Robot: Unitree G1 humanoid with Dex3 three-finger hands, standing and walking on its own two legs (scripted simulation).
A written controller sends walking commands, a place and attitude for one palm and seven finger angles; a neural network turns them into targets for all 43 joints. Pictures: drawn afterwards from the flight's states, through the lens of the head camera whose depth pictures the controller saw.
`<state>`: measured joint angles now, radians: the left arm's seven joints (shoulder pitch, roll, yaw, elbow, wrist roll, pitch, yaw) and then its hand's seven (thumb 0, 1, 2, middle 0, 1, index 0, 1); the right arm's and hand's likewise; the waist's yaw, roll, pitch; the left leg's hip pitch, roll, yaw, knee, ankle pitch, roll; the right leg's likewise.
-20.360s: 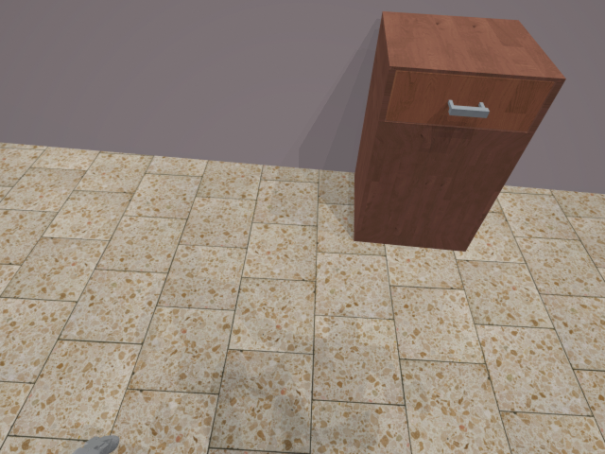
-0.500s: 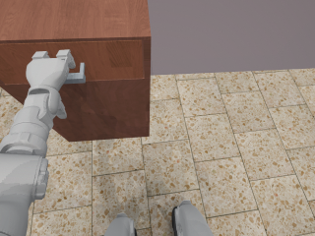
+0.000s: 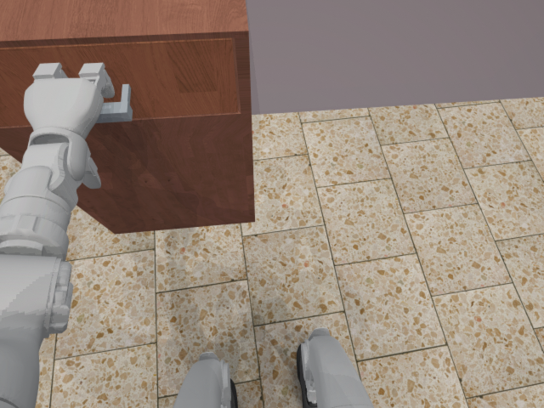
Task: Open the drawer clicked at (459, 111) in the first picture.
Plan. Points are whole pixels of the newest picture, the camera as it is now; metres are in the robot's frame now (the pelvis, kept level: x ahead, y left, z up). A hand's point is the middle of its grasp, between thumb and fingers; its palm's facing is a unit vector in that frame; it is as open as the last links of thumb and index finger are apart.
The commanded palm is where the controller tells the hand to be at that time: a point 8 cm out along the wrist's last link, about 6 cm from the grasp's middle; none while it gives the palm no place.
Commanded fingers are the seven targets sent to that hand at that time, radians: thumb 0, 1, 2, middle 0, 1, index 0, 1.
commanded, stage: lower the fingers behind the handle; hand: left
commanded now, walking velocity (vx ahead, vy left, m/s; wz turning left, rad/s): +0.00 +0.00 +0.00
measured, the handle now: (95, 102) +0.58 +0.24 +0.01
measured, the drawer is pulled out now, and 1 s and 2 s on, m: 0.00 0.00 0.00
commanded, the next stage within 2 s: lift the fingers back up to retry in 0.48 s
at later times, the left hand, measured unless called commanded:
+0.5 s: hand (85, 131) +0.52 +0.24 +0.02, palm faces -0.05 +0.03 -1.00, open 13.9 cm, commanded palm +0.51 +0.24 +0.04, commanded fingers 0.00 -0.50 0.30 -0.30 -1.20 -0.30 -1.20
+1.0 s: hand (78, 119) +0.53 +0.24 +0.04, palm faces -0.07 -0.02 -1.00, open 13.8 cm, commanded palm +0.51 +0.24 +0.10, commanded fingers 0.00 -0.50 0.30 -0.30 -1.20 -0.30 -1.20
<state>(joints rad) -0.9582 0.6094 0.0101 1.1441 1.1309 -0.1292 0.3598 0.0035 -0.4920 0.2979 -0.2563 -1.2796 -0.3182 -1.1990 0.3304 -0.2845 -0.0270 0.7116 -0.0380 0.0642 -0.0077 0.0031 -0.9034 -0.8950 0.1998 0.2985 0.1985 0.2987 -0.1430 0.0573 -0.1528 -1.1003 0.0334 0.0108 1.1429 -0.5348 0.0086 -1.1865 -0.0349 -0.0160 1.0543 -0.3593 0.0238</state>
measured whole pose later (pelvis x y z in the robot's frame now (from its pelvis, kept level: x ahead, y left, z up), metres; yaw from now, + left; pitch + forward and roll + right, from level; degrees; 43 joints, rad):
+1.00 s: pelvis +0.00 +0.00 +0.02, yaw +0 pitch +27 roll -2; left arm -0.93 0.62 0.04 1.09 1.10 -0.15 0.28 0.00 -0.49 0.30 -0.30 -1.22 -0.32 -1.20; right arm 0.37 -0.28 -0.02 0.71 -0.03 0.05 -0.02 0.00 -0.90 -0.89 0.20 0.30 0.20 0.30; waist -0.15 0.06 -0.13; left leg -1.02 0.03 0.01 1.05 -0.50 0.01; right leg -1.10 -0.03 -0.02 0.95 -0.32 0.03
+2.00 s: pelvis +0.03 +0.00 +0.05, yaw +0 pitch +22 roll -1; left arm -0.84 0.56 0.04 1.10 1.12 -0.13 0.32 0.00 -0.49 0.30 -0.31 -1.20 -0.32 -1.20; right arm 0.34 -0.29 -0.06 0.73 -0.03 0.09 -0.02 0.00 -0.90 -0.90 0.20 0.30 0.20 0.30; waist -0.12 0.05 -0.13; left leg -0.80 0.04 0.02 0.88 -0.47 0.00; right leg -0.90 -0.02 -0.01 0.82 -0.31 0.02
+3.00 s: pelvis +0.03 +0.01 +0.05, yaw -1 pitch +22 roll -2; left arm -0.83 0.54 0.02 1.06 1.11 -0.10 0.31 0.00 -0.49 0.30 -0.31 -1.20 -0.32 -1.20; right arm 0.35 -0.26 -0.05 0.72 -0.04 0.10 0.00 0.00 -0.90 -0.89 0.20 0.30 0.20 0.30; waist -0.11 0.06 -0.13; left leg -0.80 0.03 0.02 0.89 -0.48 0.02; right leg -0.88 -0.03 -0.01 0.79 -0.30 0.04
